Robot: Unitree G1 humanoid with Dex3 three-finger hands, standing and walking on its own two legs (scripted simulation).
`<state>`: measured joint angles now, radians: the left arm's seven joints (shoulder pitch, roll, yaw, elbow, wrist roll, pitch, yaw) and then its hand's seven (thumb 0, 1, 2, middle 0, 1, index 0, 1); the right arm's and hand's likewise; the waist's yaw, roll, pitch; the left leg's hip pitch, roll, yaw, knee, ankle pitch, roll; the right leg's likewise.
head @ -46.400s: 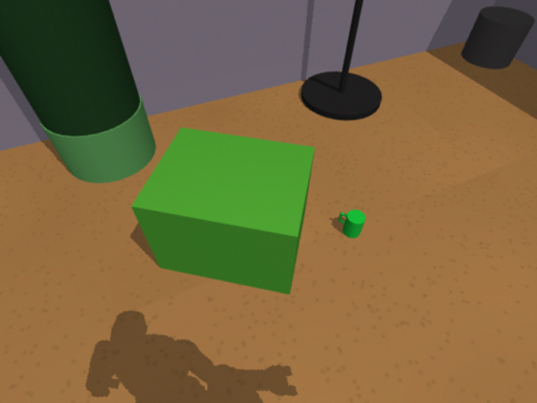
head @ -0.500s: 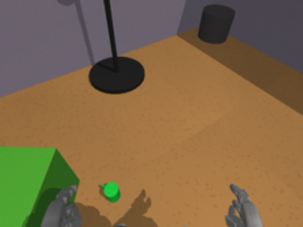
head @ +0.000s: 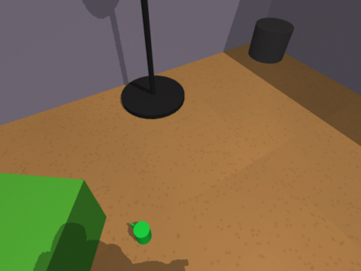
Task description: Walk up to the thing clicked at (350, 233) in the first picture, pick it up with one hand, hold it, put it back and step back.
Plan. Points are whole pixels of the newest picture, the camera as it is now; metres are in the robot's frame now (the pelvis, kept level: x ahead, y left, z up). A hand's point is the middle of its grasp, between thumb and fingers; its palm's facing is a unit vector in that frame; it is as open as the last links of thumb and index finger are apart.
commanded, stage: stand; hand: left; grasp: from above
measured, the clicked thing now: (140, 231) +0.44 +0.21 -0.71
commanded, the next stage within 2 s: step back in 1.98 s
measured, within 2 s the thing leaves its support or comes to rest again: neither
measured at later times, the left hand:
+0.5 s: hand out of the picture +0.04 +0.24 -0.15, palm faces +0.04 -0.94 -0.34, open 7.4 cm
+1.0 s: hand out of the picture +0.06 +0.23 -0.15, palm faces +0.03 -0.94 -0.34, open 7.4 cm
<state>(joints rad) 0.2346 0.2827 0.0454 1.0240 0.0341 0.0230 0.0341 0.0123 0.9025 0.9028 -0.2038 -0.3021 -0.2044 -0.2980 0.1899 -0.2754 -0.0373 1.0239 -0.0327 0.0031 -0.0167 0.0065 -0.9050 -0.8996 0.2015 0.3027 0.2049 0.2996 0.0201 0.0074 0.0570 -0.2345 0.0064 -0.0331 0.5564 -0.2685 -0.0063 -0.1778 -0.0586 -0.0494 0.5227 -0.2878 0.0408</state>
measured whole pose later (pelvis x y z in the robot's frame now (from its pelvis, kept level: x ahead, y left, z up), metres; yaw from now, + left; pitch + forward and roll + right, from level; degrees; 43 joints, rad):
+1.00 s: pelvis +0.00 -0.02 +0.01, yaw +0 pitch -4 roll +0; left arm 0.13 0.31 0.04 1.16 0.02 0.00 0.01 0.01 0.90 0.90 -0.20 -0.30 -0.21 -0.30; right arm 0.13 -0.31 -0.01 1.14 -0.02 0.00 -0.01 0.00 -0.91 -0.90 0.20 0.30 0.21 0.30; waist 0.01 0.02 0.07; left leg -0.13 0.03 -0.05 0.36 -0.17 -0.03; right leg -0.07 -0.04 -0.07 0.34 -0.20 0.02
